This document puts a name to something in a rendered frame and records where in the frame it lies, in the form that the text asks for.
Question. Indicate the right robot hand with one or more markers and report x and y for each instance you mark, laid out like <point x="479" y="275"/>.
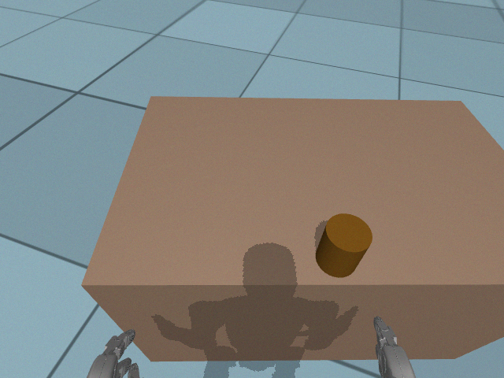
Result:
<point x="393" y="360"/>

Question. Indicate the left robot hand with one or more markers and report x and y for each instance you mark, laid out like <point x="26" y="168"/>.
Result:
<point x="107" y="366"/>

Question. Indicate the can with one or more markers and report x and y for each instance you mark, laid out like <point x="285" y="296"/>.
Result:
<point x="343" y="244"/>

